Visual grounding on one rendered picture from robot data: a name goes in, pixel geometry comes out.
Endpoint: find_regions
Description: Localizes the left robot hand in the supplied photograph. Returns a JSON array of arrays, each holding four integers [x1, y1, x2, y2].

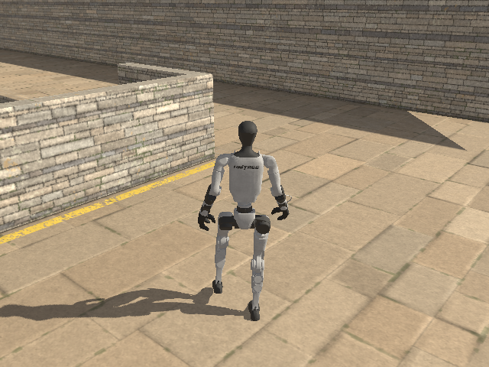
[[198, 212, 215, 231]]

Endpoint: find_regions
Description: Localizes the right robot upper arm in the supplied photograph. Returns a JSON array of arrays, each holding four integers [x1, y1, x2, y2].
[[262, 154, 283, 196]]

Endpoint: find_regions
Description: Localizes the robot left forearm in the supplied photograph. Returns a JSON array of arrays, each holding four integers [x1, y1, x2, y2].
[[200, 184, 216, 216]]

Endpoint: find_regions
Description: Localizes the left robot shin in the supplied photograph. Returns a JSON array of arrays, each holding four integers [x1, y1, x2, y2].
[[215, 235, 226, 284]]

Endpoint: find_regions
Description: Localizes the robot right forearm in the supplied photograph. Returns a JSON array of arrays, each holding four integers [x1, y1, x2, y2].
[[275, 185, 288, 210]]

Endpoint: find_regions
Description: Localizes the humanoid robot torso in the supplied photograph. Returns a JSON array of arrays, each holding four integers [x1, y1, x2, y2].
[[228, 151, 264, 229]]

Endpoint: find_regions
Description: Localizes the right robot hand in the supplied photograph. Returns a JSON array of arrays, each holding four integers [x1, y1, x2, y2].
[[271, 207, 289, 220]]

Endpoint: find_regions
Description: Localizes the left robot upper arm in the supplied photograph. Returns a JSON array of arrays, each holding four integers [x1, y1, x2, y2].
[[209, 154, 231, 196]]

